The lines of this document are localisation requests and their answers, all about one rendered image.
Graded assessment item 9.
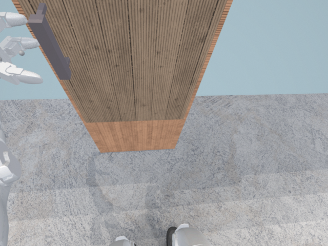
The robot left hand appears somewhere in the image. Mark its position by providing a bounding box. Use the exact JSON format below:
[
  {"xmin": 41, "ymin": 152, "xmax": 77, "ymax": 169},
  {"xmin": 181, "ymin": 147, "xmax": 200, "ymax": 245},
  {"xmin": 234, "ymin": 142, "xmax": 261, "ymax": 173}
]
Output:
[{"xmin": 0, "ymin": 12, "xmax": 43, "ymax": 85}]

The robot right foot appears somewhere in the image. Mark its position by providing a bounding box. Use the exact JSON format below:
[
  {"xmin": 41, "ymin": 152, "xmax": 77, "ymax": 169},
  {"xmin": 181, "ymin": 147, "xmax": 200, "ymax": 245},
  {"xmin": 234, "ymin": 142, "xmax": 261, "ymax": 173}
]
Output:
[{"xmin": 167, "ymin": 227, "xmax": 177, "ymax": 246}]

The left robot upper arm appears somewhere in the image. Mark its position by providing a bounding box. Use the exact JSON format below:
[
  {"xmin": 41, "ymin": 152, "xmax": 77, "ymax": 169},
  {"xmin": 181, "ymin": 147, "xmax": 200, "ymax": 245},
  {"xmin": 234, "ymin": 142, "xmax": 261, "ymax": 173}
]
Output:
[{"xmin": 0, "ymin": 141, "xmax": 22, "ymax": 246}]

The cupboard door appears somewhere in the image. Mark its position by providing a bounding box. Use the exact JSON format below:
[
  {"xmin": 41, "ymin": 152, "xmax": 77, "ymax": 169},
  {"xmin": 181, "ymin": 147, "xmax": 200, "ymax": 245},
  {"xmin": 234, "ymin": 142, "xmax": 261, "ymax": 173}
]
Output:
[{"xmin": 18, "ymin": 0, "xmax": 227, "ymax": 123}]

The handle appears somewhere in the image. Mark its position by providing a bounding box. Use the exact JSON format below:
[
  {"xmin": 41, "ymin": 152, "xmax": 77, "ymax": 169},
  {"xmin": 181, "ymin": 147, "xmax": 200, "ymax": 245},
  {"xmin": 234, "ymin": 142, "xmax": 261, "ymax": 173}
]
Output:
[{"xmin": 28, "ymin": 3, "xmax": 71, "ymax": 80}]

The right robot shin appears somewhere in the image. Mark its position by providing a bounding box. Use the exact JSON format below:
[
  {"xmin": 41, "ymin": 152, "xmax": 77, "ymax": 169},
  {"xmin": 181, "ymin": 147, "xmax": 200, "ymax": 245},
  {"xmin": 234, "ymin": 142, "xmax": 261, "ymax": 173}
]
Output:
[{"xmin": 172, "ymin": 223, "xmax": 189, "ymax": 246}]

